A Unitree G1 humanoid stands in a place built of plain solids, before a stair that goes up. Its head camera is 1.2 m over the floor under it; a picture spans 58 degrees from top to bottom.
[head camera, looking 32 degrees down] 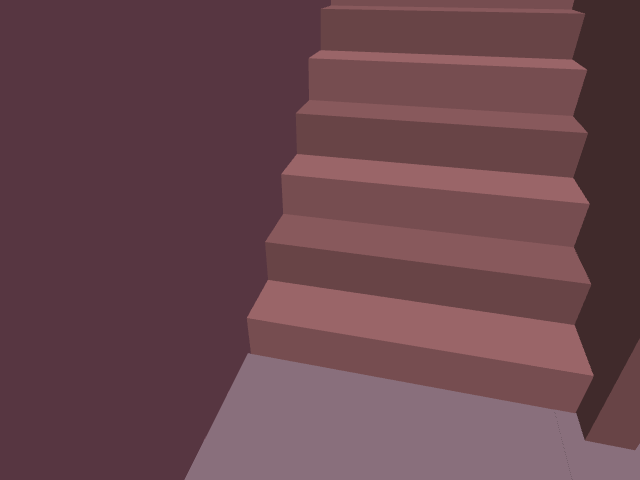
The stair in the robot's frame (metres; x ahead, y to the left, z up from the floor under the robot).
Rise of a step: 0.18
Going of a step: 0.22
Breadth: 1.10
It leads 13 degrees to the right of straight ahead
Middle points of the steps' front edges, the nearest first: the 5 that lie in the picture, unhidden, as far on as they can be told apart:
1.00 -0.28 0.18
1.22 -0.33 0.35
1.44 -0.38 0.53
1.65 -0.43 0.70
1.87 -0.48 0.88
